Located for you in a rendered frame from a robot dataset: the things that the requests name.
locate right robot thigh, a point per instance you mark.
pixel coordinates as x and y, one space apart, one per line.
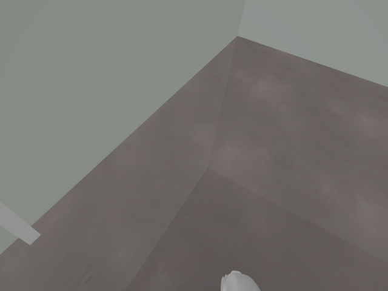
238 282

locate panel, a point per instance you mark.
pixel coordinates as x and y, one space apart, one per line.
17 226

